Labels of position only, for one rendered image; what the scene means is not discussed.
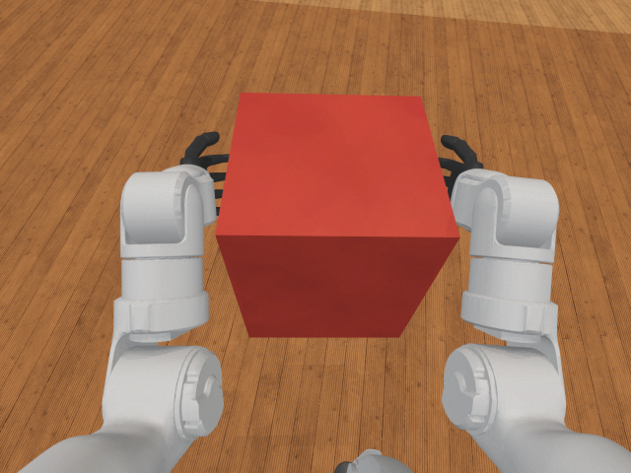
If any right robot shin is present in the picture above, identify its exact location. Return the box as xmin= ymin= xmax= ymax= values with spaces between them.
xmin=356 ymin=449 xmax=382 ymax=460

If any robot right hand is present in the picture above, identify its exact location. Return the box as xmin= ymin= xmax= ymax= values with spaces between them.
xmin=438 ymin=135 xmax=483 ymax=201

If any robot left forearm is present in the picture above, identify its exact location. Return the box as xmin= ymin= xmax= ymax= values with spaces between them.
xmin=102 ymin=165 xmax=217 ymax=418

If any robot left hand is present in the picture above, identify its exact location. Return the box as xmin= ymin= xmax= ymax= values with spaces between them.
xmin=179 ymin=132 xmax=230 ymax=216

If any robot right forearm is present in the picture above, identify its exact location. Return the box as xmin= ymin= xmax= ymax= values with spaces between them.
xmin=451 ymin=169 xmax=566 ymax=418

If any carton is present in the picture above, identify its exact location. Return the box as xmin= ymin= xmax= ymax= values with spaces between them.
xmin=215 ymin=93 xmax=460 ymax=338

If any robot left upper arm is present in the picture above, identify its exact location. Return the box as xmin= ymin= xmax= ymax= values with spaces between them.
xmin=18 ymin=346 xmax=224 ymax=473

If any robot right upper arm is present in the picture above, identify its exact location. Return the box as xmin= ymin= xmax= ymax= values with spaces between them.
xmin=442 ymin=343 xmax=631 ymax=473

